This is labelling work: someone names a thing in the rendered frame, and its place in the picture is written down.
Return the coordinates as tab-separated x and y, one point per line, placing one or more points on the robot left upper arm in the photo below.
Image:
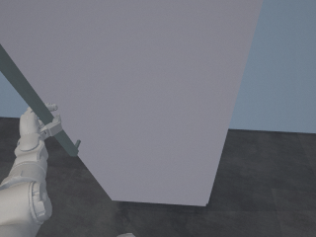
23	209

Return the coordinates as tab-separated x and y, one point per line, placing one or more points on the robot left hand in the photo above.
29	123

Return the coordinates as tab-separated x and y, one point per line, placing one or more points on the left robot forearm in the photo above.
30	164

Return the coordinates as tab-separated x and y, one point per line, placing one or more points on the fridge door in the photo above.
145	85

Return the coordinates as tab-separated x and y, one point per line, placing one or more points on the handle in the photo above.
13	74

